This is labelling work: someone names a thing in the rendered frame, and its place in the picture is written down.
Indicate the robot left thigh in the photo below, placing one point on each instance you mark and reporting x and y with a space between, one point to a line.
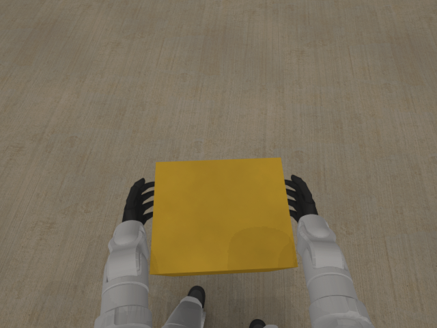
186 315

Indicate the robot left foot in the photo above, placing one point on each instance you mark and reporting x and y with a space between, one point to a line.
199 293

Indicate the left robot hand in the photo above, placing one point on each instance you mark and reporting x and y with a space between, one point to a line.
134 208

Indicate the carton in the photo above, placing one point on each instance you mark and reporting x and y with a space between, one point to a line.
220 217

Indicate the robot right forearm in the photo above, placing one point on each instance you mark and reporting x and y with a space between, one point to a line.
334 303

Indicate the robot left forearm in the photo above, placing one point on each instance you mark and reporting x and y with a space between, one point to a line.
125 284

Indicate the right robot hand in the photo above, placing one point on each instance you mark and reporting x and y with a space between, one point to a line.
304 204

